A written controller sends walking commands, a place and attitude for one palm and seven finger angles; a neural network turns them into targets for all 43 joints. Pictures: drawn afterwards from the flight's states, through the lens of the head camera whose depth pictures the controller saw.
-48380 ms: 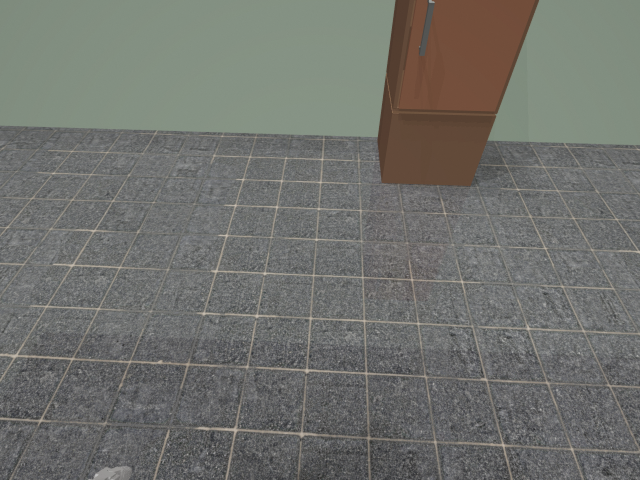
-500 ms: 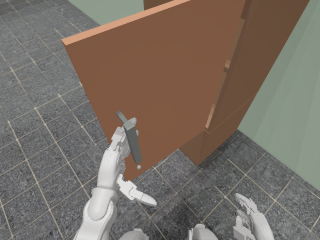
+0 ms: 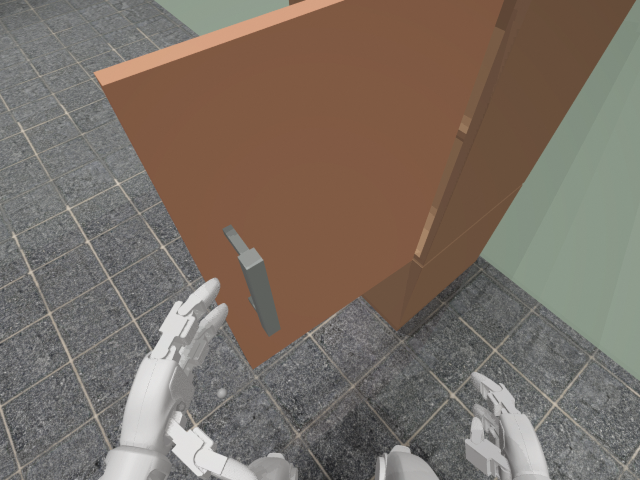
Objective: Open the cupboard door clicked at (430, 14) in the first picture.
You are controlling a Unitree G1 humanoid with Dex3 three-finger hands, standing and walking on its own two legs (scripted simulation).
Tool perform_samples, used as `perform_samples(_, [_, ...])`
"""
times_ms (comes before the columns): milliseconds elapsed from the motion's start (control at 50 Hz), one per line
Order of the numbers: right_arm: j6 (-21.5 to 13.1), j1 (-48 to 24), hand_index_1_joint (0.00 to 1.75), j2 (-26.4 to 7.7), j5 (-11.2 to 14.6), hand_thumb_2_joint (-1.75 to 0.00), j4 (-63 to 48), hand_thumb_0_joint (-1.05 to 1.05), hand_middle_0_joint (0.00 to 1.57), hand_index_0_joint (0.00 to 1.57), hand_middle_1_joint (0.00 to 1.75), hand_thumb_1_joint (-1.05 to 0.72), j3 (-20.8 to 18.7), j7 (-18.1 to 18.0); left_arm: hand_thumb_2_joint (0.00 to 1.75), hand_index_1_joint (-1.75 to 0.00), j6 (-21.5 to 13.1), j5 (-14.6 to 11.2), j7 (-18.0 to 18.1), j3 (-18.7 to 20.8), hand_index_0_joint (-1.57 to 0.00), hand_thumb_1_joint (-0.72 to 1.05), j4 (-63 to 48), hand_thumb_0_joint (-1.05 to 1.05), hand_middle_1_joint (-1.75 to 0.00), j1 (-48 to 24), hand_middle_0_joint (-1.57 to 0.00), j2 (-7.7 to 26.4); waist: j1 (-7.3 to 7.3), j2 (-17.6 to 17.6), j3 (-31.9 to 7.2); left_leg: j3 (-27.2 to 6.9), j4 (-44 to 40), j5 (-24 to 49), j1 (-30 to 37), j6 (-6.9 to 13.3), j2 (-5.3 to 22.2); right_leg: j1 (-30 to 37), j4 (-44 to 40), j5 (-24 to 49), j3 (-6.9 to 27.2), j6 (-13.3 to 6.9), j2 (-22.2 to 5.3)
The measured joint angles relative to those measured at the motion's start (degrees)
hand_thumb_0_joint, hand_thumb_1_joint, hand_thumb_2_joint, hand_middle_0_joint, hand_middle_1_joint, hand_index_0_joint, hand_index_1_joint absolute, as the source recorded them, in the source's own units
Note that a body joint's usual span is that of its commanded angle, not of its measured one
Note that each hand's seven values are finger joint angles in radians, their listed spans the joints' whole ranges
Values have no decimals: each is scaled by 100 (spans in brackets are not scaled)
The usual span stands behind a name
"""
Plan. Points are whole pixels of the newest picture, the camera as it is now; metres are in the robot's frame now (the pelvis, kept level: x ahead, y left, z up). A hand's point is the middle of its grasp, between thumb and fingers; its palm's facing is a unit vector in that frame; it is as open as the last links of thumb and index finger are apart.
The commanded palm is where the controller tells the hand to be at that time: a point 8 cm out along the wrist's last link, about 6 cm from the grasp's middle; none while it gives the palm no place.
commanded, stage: slide the hand sideways off the handle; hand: left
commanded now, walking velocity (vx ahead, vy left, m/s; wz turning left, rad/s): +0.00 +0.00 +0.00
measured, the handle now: (253, 286) +0.33 +0.10 +0.06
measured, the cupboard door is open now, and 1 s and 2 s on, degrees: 86 86 86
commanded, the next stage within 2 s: draw the hand back to the body in 0.28 s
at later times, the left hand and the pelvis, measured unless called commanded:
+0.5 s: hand (177, 420) +0.18 +0.15 +0.07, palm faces -0.07 -1.00 -0.06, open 16.4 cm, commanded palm +0.15 +0.22 +0.08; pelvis -0.02 -0.01 +0.00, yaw +0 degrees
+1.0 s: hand (80, 397) +0.18 +0.21 +0.14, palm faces +0.15 -0.95 -0.29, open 15.6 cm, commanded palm +0.14 +0.26 +0.16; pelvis +0.00 +0.00 +0.05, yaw +0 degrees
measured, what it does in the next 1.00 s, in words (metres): stands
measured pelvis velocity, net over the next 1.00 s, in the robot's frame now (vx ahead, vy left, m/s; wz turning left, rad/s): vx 0.00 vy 0.00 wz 0.00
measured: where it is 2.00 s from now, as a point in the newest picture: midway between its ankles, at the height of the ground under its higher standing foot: outside the picture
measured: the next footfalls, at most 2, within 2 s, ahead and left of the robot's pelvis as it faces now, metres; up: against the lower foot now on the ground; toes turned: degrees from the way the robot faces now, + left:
none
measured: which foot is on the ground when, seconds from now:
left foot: down 0.00-1.00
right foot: down 0.00-1.00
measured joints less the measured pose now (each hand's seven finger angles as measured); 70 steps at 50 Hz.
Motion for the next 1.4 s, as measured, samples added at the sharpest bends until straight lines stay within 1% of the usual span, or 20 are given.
perform_samples(140, [-5, -9, 30, -24, 37, -90, 4, 1, 20, 20, 30, -91, -51, -68, 30, -30, -104, -228, -266, 345, -15, -50, -87, -1, -30, 261, -15, 148, 3, -28, -34, -51, 115, -34, -77, -53, 40, -66, 104, -41, -49, -59, 31])
perform_samples(280, [-1, -47, 30, -38, 96, -90, 82, 1, 20, 20, 30, -91, -90, -149, 30, -30, -185, -537, -620, 770, -15, -50, -30, -1, -30, 448, -15, 331, 0, -44, -64, -114, 196, -33, -122, -101, 83, -81, 144, -34, -112, -110, 68])
perform_samples(340, [-58, -58, 30, -71, 107, -90, 102, 1, 20, 20, 30, -91, -89, -181, 30, -30, -227, -666, -744, 849, -15, -50, 16, -1, -30, 445, -15, 361, -11, -20, -62, -157, 241, -25, -156, -111, 89, -84, 153, -22, -153, -121, 72])
perform_samples(400, [-112, -78, 30, -98, 111, -90, 126, 1, 20, 20, 30, -91, -74, -208, 30, -30, -249, -718, -834, 876, -15, -50, 93, -1, -30, 334, -15, 385, -15, -17, -52, -179, 292, -18, -205, -114, 97, -115, 174, -5, -175, -128, 77])
perform_samples(480, [-126, -75, 30, -84, 144, -90, 158, 1, 20, 20, 30, -91, -56, -236, 30, -30, -80, -740, -857, 929, -15, -50, 24, -1, -30, 189, -15, 481, -15, -18, -18, -176, 275, 2, -139, -112, 114, -44, 135, 33, -173, -134, 97])
perform_samples(580, [-87, 18, 30, -1, 213, -90, 192, 1, 20, 20, 30, -91, -14, -254, 30, -30, 182, -845, -805, 1083, -15, -50, -250, -1, -30, 311, -15, 563, -57, 36, -12, -145, -79, 130, 282, -98, 113, 373, -215, 161, -143, -104, 122])
perform_samples(660, [-116, 103, 30, -3, 233, -90, 186, 1, 20, 20, 30, -91, 49, -265, 30, -30, 331, -915, -810, 1188, -15, -50, -319, -1, -30, 416, -15, 578, -70, 76, -7, -130, -385, 253, 601, -81, 102, 699, -525, 281, -130, -77, 132])
perform_samples(820, [-326, 126, 30, -98, 263, -90, 311, 1, 20, 20, 30, -90, 100, -303, 30, -30, 506, -1069, -957, 1426, -15, -50, -348, -1, -30, 462, -15, 700, -14, 95, 89, -131, -768, 383, 1101, -51, 98, 1231, -956, 432, -131, -34, 158])
perform_samples(900, [-475, 96, 30, -144, 285, -90, 418, 1, 20, 20, 30, -91, 119, -306, 32, -30, 625, -1120, -1000, 1530, -15, -47, -424, -1, -30, 404, -15, 740, 17, 115, 146, -148, -955, 442, 1354, -32, 91, 1514, -1180, 503, -148, -8, 166])
perform_samples(920, [-482, 101, 30, -132, 254, -90, 442, 1, 20, 20, 30, -91, 114, -339, 32, -30, 730, -886, -796, 1505, -15, -46, -502, -1, -30, 383, -15, 810, 65, 91, 154, -122, -1034, 463, 1448, -27, 87, 1591, -1242, 523, -122, -2, 167])
perform_samples(940, [-463, 97, 30, -109, 215, -90, 475, 1, 20, 20, 30, -91, 114, -385, 33, -30, 883, -619, -478, 1468, -15, -44, -605, -1, -30, 388, -15, 902, 104, 64, 165, -89, -1146, 498, 1568, -18, 82, 1688, -1326, 551, -90, 3, 170])
perform_samples(980, [-402, 66, 30, -72, 155, -90, 522, 1, 20, 20, 30, -91, 126, -450, 35, -30, 1190, -205, 171, 1403, -16, -40, -793, -1, -30, 464, -16, 984, 106, 66, 220, -60, -1408, 590, 1838, -5, 65, 1944, -1562, 635, -61, 23, 170])
perform_samples(1020, [-345, 45, 30, -46, 122, -90, 556, 1, 20, 20, 30, -91, 138, -481, 37, -30, 1422, 69, 650, 1358, -16, -34, -924, -1, -30, 573, -16, 975, 97, 96, 279, -36, -1691, 695, 2111, 8, 41, 2208, -1823, 728, -38, 47, 165])
perform_samples(1080, [-294, 24, 30, -21, 80, -90, 659, 1, 20, 20, 30, -91, 165, -512, 41, -30, 1604, 298, 1062, 1318, -16, -26, -1000, -1, -30, 670, -16, 948, 128, 122, 380, 5, -2120, 856, 2525, 34, 4, 2598, -2207, 869, 3, 84, 156])
perform_samples(1140, [-279, -2, 30, -22, 51, -90, 796, 1, 20, 20, 30, -91, 200, -521, 45, -30, 1678, 421, 1261, 1322, -16, -16, -962, -1, -30, 606, -16, 936, 186, 136, 502, 24, -2510, 1006, 2908, 56, -35, 2966, -2555, 995, 23, 114, 142])
perform_samples(1220, [-316, -52, 30, -42, 15, -90, 971, 1, 20, 20, 30, -90, 234, -484, 51, -30, 1708, 504, 1374, 1380, -17, -3, -933, -1, -30, 431, -17, 919, 241, 163, 640, 39, -2977, 1186, 3361, 73, -84, 3393, -2957, 1138, 40, 147, 120])
perform_samples(1300, [-325, -141, 30, -28, -22, -90, 1100, 1, 20, 20, 30, -90, 238, -422, 57, -30, 1664, 513, 1372, 1517, -18, 11, -972, 0, -30, 297, -18, 941, 270, 170, 737, 70, -3397, 1347, 3743, 78, -112, 3732, -3298, 1262, 72, 165, 118])
perform_samples(1400, [-279, -244, 30, -13, -53, -90, 1166, 1, 20, 20, 30, -90, 201, -336, 64, -30, 1612, 502, 1323, 1765, -18, 28, -1033, 0, -30, 162, -18, 1018, 290, 169, 815, 101, -3765, 1487, 4071, 64, -97, 4036, -3639, 1398, 102, 162, 158])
